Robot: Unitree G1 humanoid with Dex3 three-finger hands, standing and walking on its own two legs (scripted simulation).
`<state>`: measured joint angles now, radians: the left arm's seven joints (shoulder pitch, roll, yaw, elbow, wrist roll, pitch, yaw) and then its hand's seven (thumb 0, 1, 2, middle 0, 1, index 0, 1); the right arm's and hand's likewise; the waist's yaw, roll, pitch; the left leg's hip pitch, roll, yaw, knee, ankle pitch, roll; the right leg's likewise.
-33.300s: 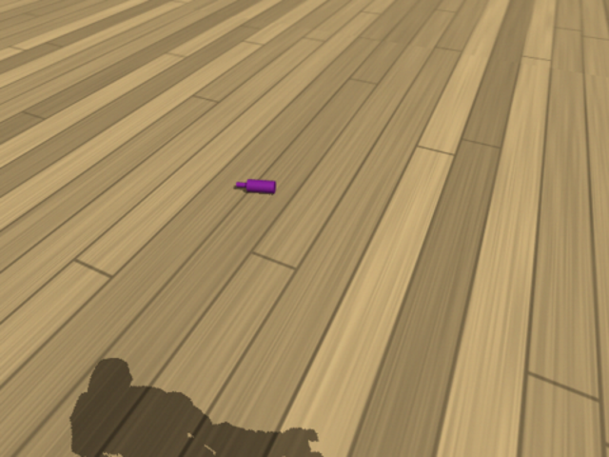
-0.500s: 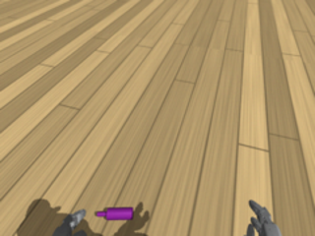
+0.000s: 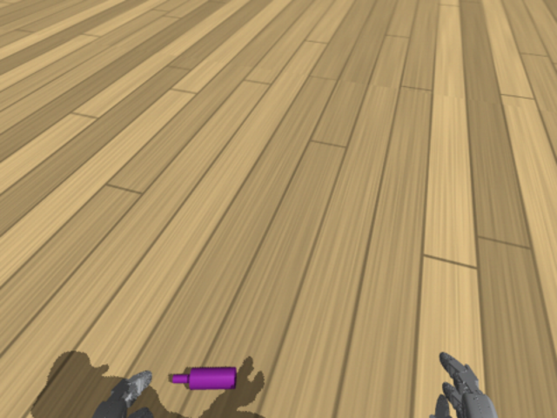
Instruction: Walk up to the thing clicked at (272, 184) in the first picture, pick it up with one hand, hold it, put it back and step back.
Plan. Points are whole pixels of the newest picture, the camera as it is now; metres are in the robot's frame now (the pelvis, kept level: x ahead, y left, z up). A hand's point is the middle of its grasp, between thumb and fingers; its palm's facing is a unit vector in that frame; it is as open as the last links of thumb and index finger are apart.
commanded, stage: home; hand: left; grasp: from above
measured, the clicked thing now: (204, 378) +0.44 +0.25 -0.68
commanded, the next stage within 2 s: stand in 0.64 s
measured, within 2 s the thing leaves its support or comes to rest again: neither
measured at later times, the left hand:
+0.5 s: hand out of the picture +0.16 +0.18 -0.04, palm faces +0.05 -0.98 -0.19, open 7.4 cm
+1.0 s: hand out of the picture +0.12 +0.23 -0.10, palm faces +0.03 -0.94 -0.33, open 7.4 cm
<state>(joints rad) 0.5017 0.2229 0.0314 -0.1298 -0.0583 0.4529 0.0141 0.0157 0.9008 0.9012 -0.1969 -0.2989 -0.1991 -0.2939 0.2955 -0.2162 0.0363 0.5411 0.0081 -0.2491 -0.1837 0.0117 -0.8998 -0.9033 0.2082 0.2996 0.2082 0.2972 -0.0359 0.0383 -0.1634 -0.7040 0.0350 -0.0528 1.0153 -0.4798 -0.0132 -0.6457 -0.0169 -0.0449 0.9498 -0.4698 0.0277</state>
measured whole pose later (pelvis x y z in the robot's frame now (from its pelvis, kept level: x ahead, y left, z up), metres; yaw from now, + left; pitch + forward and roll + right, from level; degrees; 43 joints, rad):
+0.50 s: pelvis +0.00 +0.00 +0.00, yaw +0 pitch +10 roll -2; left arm 0.51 0.23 0.03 -0.14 -0.06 0.45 0.01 0.02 0.90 0.90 -0.20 -0.30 -0.20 -0.29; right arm 0.30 -0.22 0.03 0.54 0.01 -0.25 -0.18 0.01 -0.90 -0.90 0.21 0.30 0.21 0.30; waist -0.04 0.04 -0.16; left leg -0.71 0.04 -0.05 1.02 -0.49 -0.01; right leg -0.65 -0.02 -0.04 0.95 -0.48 0.03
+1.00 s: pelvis +0.00 +0.00 +0.03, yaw +0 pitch +0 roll +0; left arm 0.22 0.29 0.04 0.68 0.04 0.07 0.03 0.01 0.90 0.90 -0.20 -0.30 -0.20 -0.30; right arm 0.18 -0.29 -0.04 0.86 -0.06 -0.04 -0.01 0.01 -0.90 -0.90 0.21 0.30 0.21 0.30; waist 0.02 -0.02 0.02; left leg -0.41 0.00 0.00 0.79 -0.38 0.00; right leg -0.39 -0.06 0.00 0.79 -0.40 0.04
